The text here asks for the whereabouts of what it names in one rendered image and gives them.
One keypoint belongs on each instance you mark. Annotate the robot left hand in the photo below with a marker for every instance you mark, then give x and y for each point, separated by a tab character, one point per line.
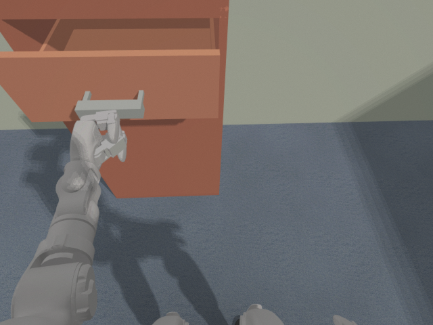
88	144

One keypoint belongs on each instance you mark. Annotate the robot left forearm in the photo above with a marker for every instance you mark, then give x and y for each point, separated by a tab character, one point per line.
74	224

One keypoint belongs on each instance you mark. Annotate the left robot upper arm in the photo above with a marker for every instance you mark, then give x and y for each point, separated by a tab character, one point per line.
55	295

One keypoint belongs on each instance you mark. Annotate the drawer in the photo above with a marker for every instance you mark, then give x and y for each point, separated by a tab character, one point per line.
174	60

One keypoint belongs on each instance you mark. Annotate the handle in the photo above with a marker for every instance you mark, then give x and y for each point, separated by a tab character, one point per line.
124	108

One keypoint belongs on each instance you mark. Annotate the cabinet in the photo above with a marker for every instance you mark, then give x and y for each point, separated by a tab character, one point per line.
165	157

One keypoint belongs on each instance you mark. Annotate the robot right shin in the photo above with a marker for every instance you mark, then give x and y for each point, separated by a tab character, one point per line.
254	306

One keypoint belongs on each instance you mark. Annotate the robot right thigh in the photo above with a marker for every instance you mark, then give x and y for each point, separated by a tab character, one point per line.
259	317

